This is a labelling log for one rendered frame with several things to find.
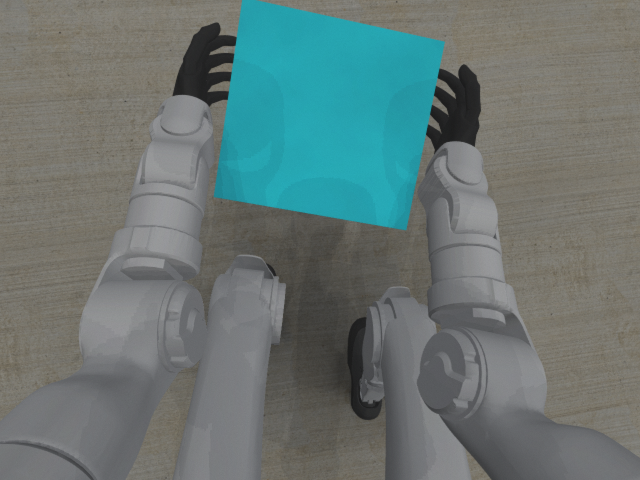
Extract right robot upper arm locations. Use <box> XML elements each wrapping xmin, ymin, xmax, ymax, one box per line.
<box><xmin>417</xmin><ymin>326</ymin><xmax>640</xmax><ymax>480</ymax></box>

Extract robot right forearm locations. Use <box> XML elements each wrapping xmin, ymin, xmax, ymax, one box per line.
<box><xmin>418</xmin><ymin>141</ymin><xmax>538</xmax><ymax>355</ymax></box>

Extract carton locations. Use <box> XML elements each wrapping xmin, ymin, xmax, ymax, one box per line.
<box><xmin>214</xmin><ymin>0</ymin><xmax>445</xmax><ymax>230</ymax></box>

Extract left robot thigh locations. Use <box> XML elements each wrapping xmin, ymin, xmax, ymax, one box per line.
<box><xmin>172</xmin><ymin>268</ymin><xmax>286</xmax><ymax>480</ymax></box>

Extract left robot hand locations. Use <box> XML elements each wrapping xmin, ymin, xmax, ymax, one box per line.
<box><xmin>173</xmin><ymin>22</ymin><xmax>237</xmax><ymax>107</ymax></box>

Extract left robot upper arm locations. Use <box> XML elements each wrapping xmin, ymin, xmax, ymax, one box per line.
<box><xmin>0</xmin><ymin>280</ymin><xmax>208</xmax><ymax>480</ymax></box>

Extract right robot hand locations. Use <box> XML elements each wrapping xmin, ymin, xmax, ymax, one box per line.
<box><xmin>426</xmin><ymin>64</ymin><xmax>481</xmax><ymax>154</ymax></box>

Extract robot left forearm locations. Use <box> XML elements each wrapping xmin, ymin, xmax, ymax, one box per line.
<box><xmin>79</xmin><ymin>95</ymin><xmax>215</xmax><ymax>357</ymax></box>

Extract right robot shin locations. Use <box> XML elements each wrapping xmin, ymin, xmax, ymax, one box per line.
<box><xmin>360</xmin><ymin>286</ymin><xmax>437</xmax><ymax>402</ymax></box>

